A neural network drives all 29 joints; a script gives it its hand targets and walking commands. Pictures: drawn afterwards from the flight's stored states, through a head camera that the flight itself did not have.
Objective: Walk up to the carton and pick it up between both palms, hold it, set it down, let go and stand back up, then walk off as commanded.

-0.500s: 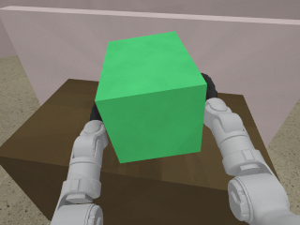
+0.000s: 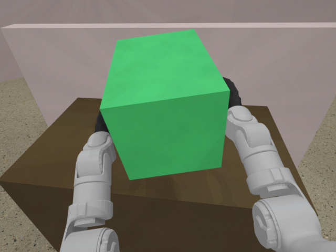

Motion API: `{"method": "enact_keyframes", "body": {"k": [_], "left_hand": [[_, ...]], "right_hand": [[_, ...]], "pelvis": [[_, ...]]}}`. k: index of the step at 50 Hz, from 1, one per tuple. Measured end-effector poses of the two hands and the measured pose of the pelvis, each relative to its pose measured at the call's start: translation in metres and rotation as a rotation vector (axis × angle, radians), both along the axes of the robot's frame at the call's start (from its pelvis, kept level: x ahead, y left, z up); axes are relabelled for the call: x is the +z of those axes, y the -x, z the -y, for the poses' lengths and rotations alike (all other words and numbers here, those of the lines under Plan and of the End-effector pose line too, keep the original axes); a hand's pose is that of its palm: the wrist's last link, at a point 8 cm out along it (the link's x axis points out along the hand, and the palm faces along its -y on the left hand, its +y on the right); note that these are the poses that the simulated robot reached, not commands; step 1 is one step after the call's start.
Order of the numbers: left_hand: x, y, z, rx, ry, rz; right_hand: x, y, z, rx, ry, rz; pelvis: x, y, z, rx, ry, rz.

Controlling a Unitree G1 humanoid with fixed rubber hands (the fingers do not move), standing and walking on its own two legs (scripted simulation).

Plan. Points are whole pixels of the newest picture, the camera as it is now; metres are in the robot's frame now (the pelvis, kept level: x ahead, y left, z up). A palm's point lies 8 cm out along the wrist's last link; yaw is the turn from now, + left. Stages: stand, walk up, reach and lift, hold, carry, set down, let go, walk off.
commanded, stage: hold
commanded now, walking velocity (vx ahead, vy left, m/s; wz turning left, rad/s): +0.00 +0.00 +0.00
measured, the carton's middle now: (164, 98) +0.44 +0.01 +0.22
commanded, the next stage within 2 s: set down in 1.24 s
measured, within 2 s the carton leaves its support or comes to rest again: neither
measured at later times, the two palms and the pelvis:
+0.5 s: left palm (109, 130) +0.38 +0.15 +0.16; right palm (230, 115) +0.39 -0.15 +0.18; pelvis +0.01 +0.00 +0.00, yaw +0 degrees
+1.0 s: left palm (105, 130) +0.36 +0.16 +0.18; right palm (231, 111) +0.38 -0.15 +0.20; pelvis +0.01 +0.00 +0.00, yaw +0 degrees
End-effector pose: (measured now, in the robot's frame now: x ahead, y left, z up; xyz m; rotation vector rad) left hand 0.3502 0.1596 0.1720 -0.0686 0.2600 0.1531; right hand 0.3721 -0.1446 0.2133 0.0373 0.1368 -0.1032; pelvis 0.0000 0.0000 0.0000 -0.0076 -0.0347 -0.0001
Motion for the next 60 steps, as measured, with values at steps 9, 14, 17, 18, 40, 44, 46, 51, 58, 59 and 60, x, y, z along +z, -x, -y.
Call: {"method": "enact_keyframes", "body": {"k": [9, 14, 17, 18, 40, 44, 46, 51, 58, 59, 60], "left_hand": [[0.007, -0.009, 0.001, -0.016, 0.004, 0.02], [0.006, -0.021, 0.008, -0.032, -0.043, -0.009], [0.001, -0.026, 0.01, -0.032, -0.062, -0.025], [-0.002, -0.028, 0.01, -0.032, -0.067, -0.033], [0.01, -0.007, -0.005, -0.014, -0.018, 0.037], [0.009, -0.008, -0.003, -0.01, -0.024, 0.024], [0.008, -0.009, -0.001, -0.007, -0.032, 0.02], [0.005, -0.013, 0.003, -0.005, -0.059, 0.01], [0.002, -0.017, 0.004, -0.003, -0.075, 0.007], [0.003, -0.018, 0.004, -0.003, -0.074, 0.011], [0.003, -0.018, 0.004, -0.003, -0.071, 0.015]], "right_hand": [[0.003, -0.002, 0.002, -0.018, 0.028, 0.018], [-0.013, -0.009, 0.01, -0.031, -0.004, -0.01], [-0.024, -0.015, 0.013, -0.031, -0.024, -0.025], [-0.028, -0.017, 0.013, -0.03, -0.034, -0.033], [0.009, -0.002, -0.005, -0.01, 0.007, 0.039], [0.003, -0.004, -0.002, -0.004, 0.014, 0.027], [-0.001, -0.006, 0.001, -0.002, 0.008, 0.024], [-0.013, -0.011, 0.005, 0.001, -0.014, 0.015], [-0.02, -0.016, 0.006, 0.002, -0.034, 0.011], [-0.019, -0.016, 0.006, 0.001, -0.036, 0.016], [-0.018, -0.016, 0.006, 0.001, -0.037, 0.019]], "pelvis": [[0.0, 0.0, -0.001, 0.0, 0.001, 0.0], [0.0, -0.002, -0.001, 0.0, 0.001, -0.004], [0.0, -0.004, -0.001, 0.0, 0.001, -0.006], [0.0, -0.005, -0.001, 0.0, 0.001, -0.008], [0.001, -0.005, -0.001, 0.001, 0.002, -0.002], [0.001, -0.005, -0.001, 0.001, 0.001, -0.002], [0.001, -0.005, -0.001, 0.001, 0.002, -0.003], [0.001, -0.005, -0.001, 0.001, 0.001, -0.003], [0.001, -0.007, -0.001, 0.001, 0.001, -0.007], [0.001, -0.007, -0.001, 0.001, 0.002, -0.007], [0.001, -0.007, -0.001, 0.001, 0.002, -0.007]]}}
